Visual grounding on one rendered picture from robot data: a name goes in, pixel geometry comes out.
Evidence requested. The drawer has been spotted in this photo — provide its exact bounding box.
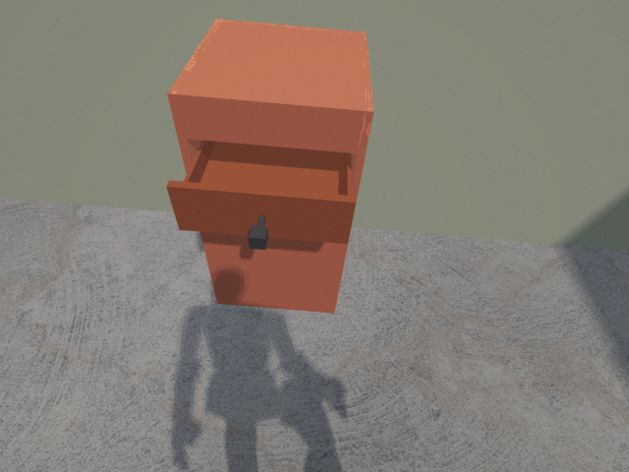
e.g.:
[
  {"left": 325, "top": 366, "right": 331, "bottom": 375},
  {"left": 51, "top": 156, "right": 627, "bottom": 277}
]
[{"left": 166, "top": 141, "right": 356, "bottom": 244}]

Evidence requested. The cabinet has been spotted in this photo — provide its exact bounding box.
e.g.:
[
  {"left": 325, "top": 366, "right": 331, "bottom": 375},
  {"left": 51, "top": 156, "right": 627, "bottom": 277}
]
[{"left": 167, "top": 19, "right": 373, "bottom": 314}]

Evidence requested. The handle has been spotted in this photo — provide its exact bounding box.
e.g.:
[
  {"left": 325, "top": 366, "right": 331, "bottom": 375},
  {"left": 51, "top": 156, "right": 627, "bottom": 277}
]
[{"left": 248, "top": 215, "right": 268, "bottom": 250}]

